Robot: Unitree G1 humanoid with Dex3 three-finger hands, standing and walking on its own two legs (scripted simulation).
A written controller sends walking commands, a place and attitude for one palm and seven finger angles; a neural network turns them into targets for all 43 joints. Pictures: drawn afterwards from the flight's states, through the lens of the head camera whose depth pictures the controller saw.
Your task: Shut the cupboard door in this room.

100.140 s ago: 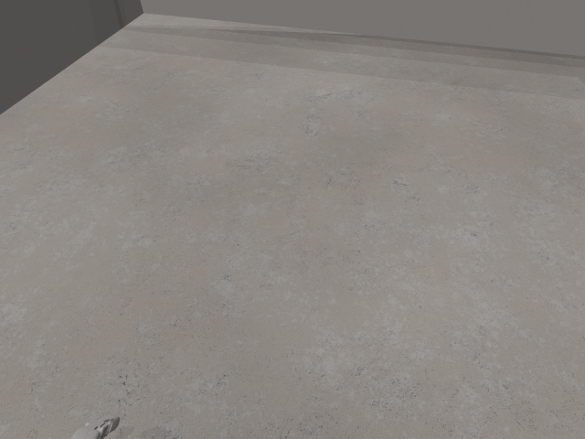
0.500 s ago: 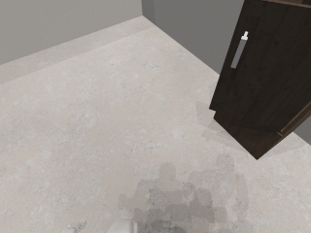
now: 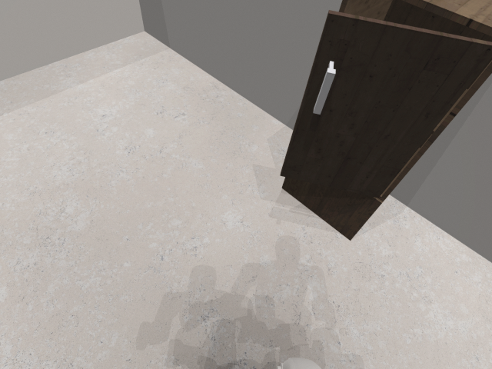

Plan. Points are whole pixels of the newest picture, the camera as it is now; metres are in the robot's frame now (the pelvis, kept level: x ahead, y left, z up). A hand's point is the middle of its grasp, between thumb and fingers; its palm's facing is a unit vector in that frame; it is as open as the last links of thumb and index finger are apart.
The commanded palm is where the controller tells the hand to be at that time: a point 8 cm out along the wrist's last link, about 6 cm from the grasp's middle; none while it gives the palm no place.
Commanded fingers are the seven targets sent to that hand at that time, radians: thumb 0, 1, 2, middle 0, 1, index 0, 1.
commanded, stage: turn to face it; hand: left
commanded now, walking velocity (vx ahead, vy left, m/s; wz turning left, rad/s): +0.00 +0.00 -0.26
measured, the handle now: (324, 88) +0.78 -0.15 +0.01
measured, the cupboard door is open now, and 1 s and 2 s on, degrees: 31 31 31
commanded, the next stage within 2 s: take the last steps up to it in 0.10 s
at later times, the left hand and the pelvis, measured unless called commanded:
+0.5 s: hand out of the picture +0.10 +0.13 -0.17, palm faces -0.09 -0.98 -0.20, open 7.3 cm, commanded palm none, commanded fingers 0.00 0.90 0.90 -0.20 -0.30 -0.20 -0.30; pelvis +0.03 -0.05 +0.00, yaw -6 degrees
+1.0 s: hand (217, 278) +0.31 +0.07 -0.18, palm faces -0.27 -0.95 -0.19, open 7.4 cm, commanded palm none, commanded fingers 0.00 0.90 0.90 -0.20 -0.30 -0.20 -0.30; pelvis +0.19 -0.10 +0.00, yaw -15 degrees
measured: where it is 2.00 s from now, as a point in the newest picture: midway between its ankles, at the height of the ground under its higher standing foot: (272, 356)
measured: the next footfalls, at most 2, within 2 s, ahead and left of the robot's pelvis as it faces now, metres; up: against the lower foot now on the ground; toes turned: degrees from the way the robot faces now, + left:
right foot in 0.22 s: +0.00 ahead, -0.15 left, +0.00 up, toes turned -8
left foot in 0.62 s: +0.16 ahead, +0.05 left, +0.00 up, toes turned -1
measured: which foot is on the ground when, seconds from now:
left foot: down 0.00-0.22, up 0.24-0.60, down 0.62-1.00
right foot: up 0.00-0.20, down 0.22-0.62, up 0.64-1.00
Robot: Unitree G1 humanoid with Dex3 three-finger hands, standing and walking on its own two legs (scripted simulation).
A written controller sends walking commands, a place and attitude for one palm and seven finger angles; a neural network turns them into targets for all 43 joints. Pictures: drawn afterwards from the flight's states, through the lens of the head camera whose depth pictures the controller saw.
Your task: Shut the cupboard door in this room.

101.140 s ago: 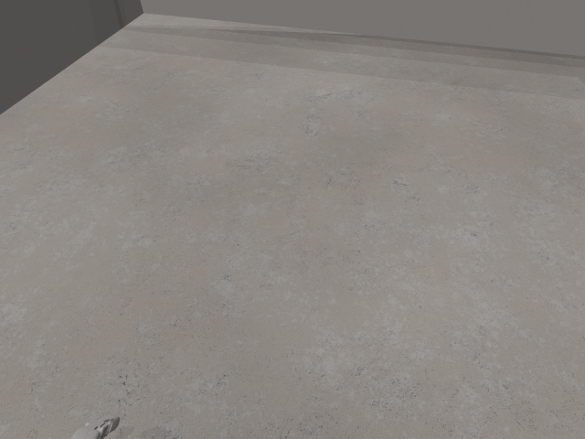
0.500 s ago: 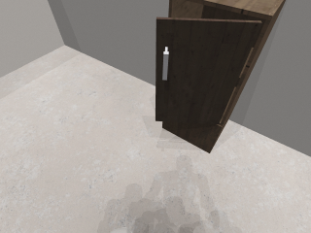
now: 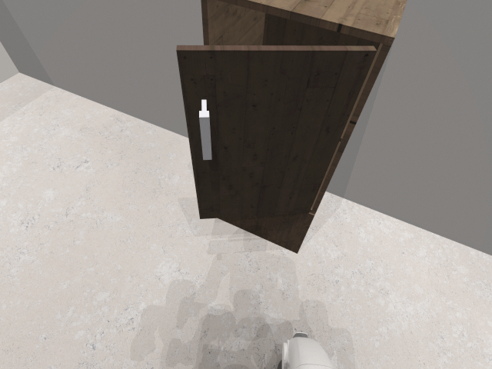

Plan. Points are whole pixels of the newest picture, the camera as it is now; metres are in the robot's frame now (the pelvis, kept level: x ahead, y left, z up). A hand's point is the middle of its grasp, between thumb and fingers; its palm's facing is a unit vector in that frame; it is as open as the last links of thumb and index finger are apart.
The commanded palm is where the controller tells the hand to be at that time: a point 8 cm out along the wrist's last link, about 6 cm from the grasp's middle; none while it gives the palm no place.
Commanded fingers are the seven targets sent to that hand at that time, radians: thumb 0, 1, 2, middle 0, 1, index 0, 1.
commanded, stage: take the last steps up to it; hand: left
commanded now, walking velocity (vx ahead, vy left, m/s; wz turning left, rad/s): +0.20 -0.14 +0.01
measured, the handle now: (205, 130) +0.58 +0.11 +0.02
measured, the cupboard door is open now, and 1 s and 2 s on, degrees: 31 31 31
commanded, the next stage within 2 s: come to a stop and stand still in 0.06 s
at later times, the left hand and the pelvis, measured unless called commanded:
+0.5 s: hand (185, 336) +0.20 +0.12 -0.16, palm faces +0.07 -0.97 -0.25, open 7.3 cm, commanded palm none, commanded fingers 0.00 0.90 0.90 -0.20 -0.30 -0.20 -0.30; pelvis +0.13 -0.07 +0.00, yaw +0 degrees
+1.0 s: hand out of the picture +0.12 +0.21 -0.18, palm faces +0.03 -0.98 -0.18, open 7.4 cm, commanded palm none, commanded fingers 0.00 0.90 0.90 -0.20 -0.30 -0.20 -0.30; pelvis +0.10 +0.00 +0.01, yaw -1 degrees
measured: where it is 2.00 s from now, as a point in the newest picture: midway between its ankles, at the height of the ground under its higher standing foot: outside the picture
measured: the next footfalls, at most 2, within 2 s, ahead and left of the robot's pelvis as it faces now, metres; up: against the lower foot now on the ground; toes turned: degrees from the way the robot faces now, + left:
right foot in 0.10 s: +0.20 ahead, -0.16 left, +0.00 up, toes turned -6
left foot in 0.72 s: +0.13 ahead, +0.06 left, +0.00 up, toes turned +5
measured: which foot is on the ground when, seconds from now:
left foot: down 0.00-0.10, up 0.12-0.70, down 0.72-1.00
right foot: up 0.00-0.08, down 0.10-0.72, up 0.74-1.00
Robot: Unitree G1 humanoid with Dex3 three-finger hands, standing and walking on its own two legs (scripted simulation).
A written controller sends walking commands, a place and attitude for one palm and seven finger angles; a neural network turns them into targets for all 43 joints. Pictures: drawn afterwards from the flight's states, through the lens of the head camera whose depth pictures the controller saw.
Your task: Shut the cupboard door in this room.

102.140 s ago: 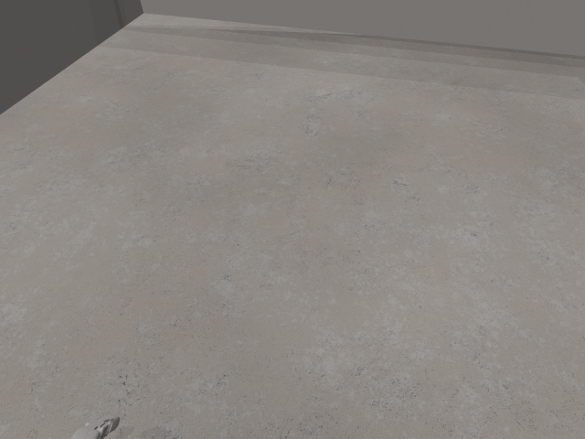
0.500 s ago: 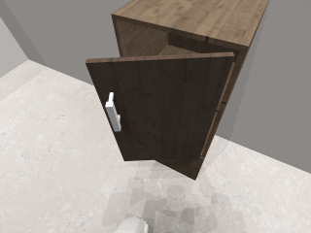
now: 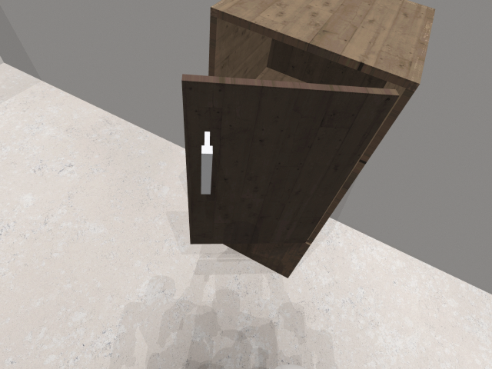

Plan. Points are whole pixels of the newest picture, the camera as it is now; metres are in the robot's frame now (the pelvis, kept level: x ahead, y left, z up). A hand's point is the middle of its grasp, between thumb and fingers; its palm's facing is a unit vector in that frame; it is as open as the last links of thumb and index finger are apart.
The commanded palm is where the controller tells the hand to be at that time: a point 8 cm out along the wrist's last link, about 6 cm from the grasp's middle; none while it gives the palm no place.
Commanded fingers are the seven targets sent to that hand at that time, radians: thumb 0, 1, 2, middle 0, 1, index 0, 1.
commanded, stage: come to a stop and stand still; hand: left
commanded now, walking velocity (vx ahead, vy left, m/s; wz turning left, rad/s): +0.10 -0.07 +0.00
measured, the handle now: (206, 164) +0.48 +0.11 +0.01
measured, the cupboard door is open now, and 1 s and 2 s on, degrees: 31 31 31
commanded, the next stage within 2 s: look again from close up in 0.76 s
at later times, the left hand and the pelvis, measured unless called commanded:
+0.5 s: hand out of the picture +0.03 +0.11 -0.18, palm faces +0.06 -0.98 -0.21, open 7.2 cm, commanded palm none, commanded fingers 0.00 0.90 0.90 -0.20 -0.30 -0.20 -0.30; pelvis -0.02 -0.07 -0.01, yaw +2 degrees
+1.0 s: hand out of the picture -0.04 +0.10 -0.18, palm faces +0.07 -0.98 -0.20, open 7.3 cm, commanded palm none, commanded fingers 0.00 0.90 0.90 -0.20 -0.30 -0.20 -0.30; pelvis -0.02 -0.07 -0.01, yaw +2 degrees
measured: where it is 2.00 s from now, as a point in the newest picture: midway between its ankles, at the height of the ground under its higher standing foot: outside the picture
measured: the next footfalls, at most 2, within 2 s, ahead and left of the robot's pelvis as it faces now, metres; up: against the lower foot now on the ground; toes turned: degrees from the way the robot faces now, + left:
right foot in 0.24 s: -0.02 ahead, -0.17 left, +0.00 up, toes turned +0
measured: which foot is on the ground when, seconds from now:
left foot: down 0.00-1.00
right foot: up 0.00-0.22, down 0.24-1.00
